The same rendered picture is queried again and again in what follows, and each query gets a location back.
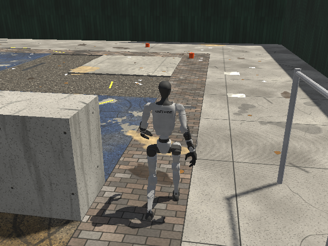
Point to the right robot hand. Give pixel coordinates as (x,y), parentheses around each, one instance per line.
(194,158)

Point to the robot right shin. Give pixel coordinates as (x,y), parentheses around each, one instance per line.
(176,179)

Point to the robot left upper arm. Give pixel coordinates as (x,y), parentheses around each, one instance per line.
(145,115)

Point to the right robot forearm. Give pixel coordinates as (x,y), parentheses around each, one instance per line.
(188,139)

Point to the left robot forearm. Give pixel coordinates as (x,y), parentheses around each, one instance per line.
(143,131)

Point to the left robot hand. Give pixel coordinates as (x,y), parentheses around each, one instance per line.
(148,133)

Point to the robot left shin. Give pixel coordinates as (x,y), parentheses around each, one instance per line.
(150,195)

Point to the robot shin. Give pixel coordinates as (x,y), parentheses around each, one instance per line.
(150,195)
(176,179)

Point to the robot right upper arm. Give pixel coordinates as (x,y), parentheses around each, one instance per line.
(182,117)

